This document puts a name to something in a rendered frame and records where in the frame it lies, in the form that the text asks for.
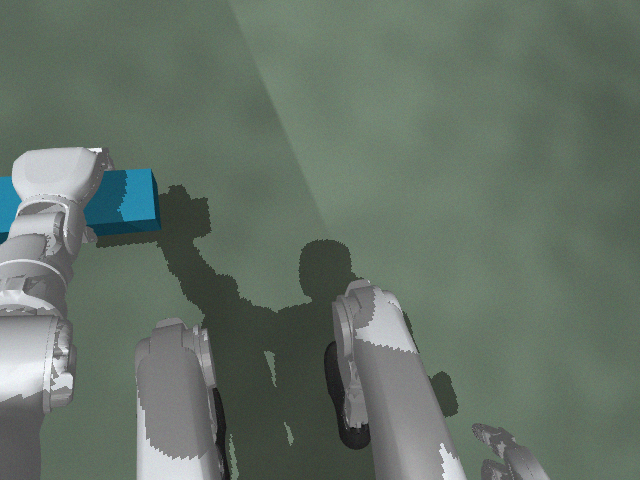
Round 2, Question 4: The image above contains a right robot hand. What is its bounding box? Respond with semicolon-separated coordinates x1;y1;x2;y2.
472;423;550;480

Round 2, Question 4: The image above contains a left robot arm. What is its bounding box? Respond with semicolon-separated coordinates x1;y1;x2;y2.
0;195;85;480

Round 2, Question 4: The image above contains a left robot foot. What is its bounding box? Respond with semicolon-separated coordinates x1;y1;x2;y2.
212;387;230;480

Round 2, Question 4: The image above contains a carton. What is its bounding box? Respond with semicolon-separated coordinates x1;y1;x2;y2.
0;169;161;245

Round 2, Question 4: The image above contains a right robot foot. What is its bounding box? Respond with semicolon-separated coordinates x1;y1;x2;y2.
324;341;371;450

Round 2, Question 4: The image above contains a left robot hand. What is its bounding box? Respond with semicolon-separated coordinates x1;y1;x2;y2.
12;147;116;243

